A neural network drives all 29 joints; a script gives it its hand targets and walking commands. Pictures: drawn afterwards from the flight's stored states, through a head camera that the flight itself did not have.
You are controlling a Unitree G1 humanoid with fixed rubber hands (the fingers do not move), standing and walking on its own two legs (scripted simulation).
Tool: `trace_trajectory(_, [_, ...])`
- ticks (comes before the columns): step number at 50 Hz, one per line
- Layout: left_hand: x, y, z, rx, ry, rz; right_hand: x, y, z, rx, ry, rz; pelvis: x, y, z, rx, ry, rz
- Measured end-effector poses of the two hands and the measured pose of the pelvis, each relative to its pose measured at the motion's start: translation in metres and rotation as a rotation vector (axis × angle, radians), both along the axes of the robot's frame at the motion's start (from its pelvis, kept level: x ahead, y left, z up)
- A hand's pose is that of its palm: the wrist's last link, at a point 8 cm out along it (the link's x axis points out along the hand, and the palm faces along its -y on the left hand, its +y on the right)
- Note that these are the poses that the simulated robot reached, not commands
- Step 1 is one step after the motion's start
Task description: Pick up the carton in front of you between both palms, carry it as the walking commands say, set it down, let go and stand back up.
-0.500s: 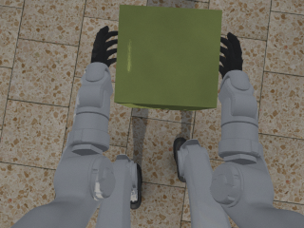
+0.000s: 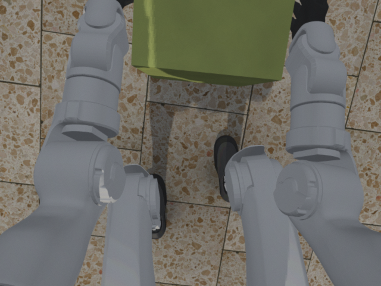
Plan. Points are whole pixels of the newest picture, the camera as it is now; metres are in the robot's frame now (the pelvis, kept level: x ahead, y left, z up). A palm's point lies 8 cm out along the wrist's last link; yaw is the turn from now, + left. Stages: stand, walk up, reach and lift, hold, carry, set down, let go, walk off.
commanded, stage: set down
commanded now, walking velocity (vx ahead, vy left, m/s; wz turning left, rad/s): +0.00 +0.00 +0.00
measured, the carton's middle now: (206, 22) +0.54 -0.10 -0.22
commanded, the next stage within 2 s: none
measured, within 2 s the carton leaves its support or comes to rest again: rests again in 0.92 s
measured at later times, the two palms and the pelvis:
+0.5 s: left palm (128, 12) +0.58 +0.03 -0.24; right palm (295, 17) +0.52 -0.26 -0.21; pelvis +0.00 +0.01 -0.06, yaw -1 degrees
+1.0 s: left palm (135, 19) +0.58 +0.03 -0.25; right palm (298, 26) +0.51 -0.28 -0.24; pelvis -0.01 +0.01 -0.07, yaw -1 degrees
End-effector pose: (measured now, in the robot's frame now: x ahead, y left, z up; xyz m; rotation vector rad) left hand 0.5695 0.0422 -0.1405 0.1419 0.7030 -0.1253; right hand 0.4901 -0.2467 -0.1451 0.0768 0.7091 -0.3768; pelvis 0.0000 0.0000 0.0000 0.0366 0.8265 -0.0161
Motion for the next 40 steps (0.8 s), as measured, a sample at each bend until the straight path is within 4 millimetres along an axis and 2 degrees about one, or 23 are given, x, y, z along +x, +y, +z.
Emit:
trace_trajectory(4, [0.006,-0.004,-0.026,0.008,0.010,-0.014,0.005,-0.004,-0.024,-0.005,0.017,0.004,-0.003,0.000,-0.015,-0.005,-0.021,0.002])
trace_trajectory(12, [0.015,-0.017,-0.068,-0.003,0.023,-0.055,0.020,-0.021,-0.049,-0.021,0.035,0.015,-0.001,0.005,-0.038,-0.016,-0.042,0.000])
trace_trajectory(17, [0.016,-0.017,-0.086,-0.013,0.033,-0.062,0.025,-0.024,-0.062,-0.025,0.045,0.029,0.001,0.008,-0.046,-0.024,-0.064,0.011])
trace_trajectory(28, [0.014,-0.006,-0.096,-0.003,0.044,-0.064,0.026,-0.014,-0.068,-0.008,0.057,0.052,0.001,0.013,-0.058,-0.042,-0.077,0.030])
trace_trajectory(40, [0.008,-0.012,-0.105,-0.043,0.053,-0.088,0.018,-0.023,-0.082,-0.011,0.073,0.057,-0.005,0.013,-0.063,-0.048,-0.113,0.040])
